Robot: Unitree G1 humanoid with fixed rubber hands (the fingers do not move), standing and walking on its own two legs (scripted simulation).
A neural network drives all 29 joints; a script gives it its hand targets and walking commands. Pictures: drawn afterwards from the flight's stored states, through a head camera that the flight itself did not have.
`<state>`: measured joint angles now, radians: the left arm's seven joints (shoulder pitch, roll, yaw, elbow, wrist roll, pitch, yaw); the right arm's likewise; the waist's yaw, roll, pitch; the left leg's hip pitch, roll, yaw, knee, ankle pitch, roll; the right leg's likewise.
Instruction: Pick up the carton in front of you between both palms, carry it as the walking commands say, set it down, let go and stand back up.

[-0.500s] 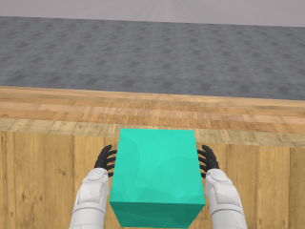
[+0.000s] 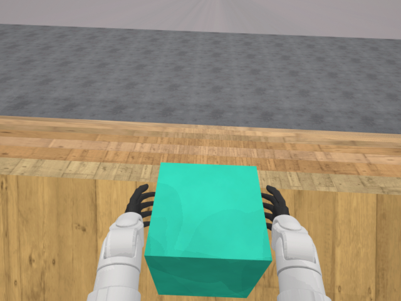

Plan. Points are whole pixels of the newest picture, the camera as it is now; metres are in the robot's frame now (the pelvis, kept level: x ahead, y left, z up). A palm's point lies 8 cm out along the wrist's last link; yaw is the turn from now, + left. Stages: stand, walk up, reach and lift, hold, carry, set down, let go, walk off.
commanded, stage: reach and lift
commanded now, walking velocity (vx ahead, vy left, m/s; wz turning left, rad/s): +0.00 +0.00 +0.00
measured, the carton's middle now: (205, 233) +0.31 +0.00 -0.04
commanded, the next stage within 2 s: hold in 0.52 s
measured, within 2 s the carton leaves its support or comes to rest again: neither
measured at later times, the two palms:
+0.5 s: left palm (135, 218) +0.30 +0.14 +0.04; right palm (283, 218) +0.30 -0.16 +0.04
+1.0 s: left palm (133, 218) +0.29 +0.14 +0.05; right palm (286, 221) +0.29 -0.16 +0.05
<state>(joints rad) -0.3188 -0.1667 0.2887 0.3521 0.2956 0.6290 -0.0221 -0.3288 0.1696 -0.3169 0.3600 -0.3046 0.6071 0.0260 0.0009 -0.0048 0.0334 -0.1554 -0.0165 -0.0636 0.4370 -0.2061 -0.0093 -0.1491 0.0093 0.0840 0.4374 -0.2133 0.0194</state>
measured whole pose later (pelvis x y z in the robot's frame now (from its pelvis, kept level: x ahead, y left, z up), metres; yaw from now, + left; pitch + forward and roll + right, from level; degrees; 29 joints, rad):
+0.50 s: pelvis +0.01 -0.01 +0.01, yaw +0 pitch -6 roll +0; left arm -0.23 -0.15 0.20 0.24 0.27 0.70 -0.01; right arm -0.25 0.15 -0.22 0.26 -0.27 0.68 0.01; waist 0.01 0.00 0.03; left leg -0.07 0.00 -0.07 0.35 -0.19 -0.02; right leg -0.06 0.02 0.08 0.36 -0.20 0.01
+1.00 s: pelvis +0.00 +0.00 +0.00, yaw +0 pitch -8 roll +0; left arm -0.27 -0.15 0.22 0.21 0.26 0.77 -0.01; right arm -0.28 0.16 -0.25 0.22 -0.27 0.75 0.02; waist -0.01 0.00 0.06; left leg -0.05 -0.01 -0.07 0.37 -0.18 -0.01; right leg -0.05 0.01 0.08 0.38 -0.19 0.02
